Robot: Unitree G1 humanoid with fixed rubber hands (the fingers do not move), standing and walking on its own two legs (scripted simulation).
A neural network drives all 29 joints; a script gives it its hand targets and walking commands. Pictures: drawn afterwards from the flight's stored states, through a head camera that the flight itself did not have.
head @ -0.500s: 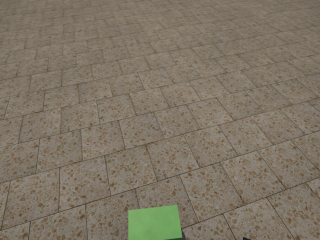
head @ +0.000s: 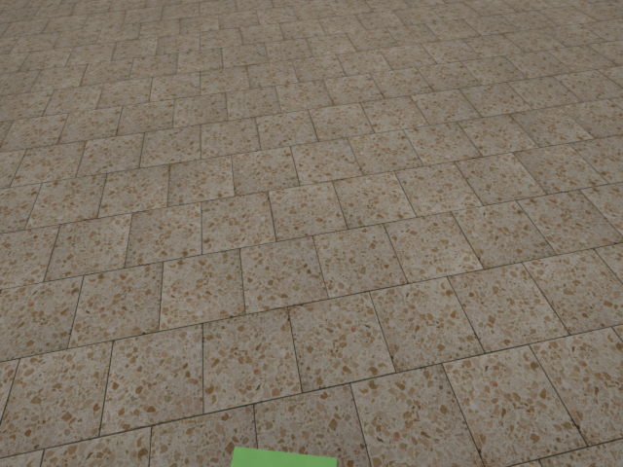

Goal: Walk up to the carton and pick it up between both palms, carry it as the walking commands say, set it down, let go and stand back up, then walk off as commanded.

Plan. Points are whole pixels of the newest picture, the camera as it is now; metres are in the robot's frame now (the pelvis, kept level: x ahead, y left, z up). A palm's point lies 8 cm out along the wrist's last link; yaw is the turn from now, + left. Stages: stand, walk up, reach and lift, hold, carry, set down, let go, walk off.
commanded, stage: walk up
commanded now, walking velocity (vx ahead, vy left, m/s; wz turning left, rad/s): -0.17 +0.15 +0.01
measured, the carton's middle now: out of the picture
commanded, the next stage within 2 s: none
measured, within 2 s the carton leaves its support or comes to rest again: neither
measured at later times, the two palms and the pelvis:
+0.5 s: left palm (176, 420) +0.22 +0.19 -0.09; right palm (511, 337) +0.34 -0.33 -0.14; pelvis +0.24 -0.08 +0.00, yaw +7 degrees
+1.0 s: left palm (241, 247) +0.49 +0.13 -0.06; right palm (486, 208) +0.61 -0.36 -0.11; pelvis +0.43 -0.12 +0.03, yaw +16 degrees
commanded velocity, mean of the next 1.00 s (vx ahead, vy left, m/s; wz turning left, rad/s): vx -0.05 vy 0.10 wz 0.27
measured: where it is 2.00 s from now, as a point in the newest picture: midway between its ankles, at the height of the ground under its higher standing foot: (331, 416)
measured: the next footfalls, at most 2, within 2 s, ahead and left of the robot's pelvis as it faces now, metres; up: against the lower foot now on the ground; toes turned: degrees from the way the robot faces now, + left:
right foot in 0.14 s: +0.01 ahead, -0.12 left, +0.00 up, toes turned -3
left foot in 0.46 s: +0.07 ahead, +0.05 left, +0.00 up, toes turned +9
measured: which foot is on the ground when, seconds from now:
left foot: down 0.00-0.14, up 0.16-0.44, down 0.46-0.66, up 0.68-0.82, down 0.84-0.88, up 0.90-0.94, down 0.96-1.00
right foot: up 0.00-0.12, down 0.14-0.42, up 0.44-0.64, down 0.66-1.00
